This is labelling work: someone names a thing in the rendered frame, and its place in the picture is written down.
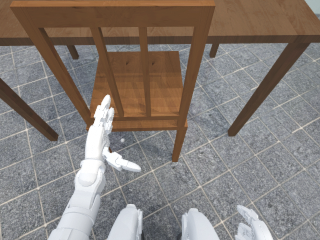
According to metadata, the chair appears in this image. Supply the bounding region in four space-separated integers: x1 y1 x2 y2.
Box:
9 0 216 162

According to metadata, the robot thigh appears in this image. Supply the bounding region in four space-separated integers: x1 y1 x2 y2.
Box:
107 207 143 240
181 211 220 240

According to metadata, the right robot hand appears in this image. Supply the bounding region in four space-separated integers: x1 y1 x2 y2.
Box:
235 205 273 240

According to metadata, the left robot hand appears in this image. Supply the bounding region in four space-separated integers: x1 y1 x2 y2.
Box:
85 94 141 172

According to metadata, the robot right thigh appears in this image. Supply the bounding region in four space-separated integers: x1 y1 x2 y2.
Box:
181 211 220 240

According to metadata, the robot left forearm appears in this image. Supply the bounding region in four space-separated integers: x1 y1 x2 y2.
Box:
48 158 106 240

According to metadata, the table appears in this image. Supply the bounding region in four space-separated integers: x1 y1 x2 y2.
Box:
0 0 320 141

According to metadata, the robot left thigh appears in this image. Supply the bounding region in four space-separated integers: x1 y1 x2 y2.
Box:
107 207 143 240

